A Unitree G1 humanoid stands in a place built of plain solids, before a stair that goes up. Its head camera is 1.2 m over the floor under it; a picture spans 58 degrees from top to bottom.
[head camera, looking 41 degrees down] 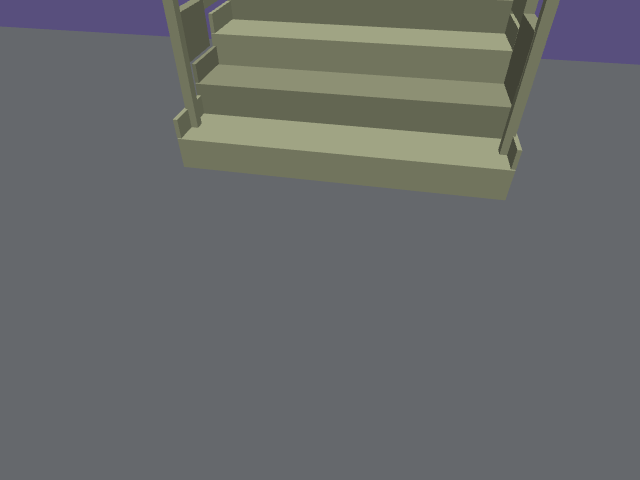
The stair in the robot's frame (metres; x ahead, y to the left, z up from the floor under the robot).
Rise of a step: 0.16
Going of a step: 0.30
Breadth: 1.62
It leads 11 degrees to the right of straight ahead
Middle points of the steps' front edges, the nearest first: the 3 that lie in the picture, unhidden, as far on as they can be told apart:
1.81 -0.08 0.16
2.11 -0.14 0.33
2.40 -0.19 0.49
